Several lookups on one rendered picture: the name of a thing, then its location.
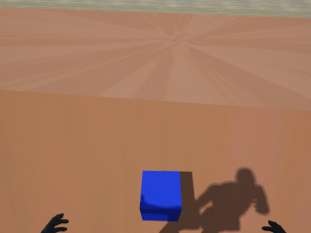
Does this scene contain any left robot hand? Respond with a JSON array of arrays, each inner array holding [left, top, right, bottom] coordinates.
[[41, 213, 69, 233]]

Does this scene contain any carton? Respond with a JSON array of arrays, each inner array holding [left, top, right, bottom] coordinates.
[[139, 170, 182, 221]]

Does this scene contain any right robot hand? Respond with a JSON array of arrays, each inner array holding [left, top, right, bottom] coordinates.
[[261, 220, 287, 233]]

